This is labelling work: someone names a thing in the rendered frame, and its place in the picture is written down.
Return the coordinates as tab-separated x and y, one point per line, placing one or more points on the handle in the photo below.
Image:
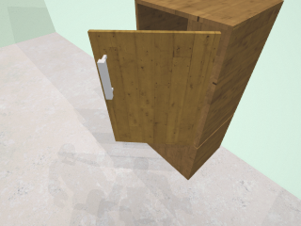
104	74

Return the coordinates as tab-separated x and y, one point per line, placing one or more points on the cupboard door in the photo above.
159	80

